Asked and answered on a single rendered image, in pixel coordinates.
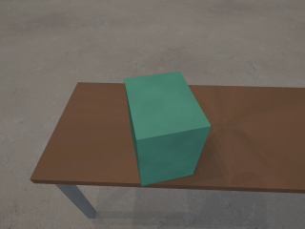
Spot table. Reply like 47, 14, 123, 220
30, 82, 305, 219

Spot carton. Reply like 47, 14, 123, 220
124, 71, 212, 186

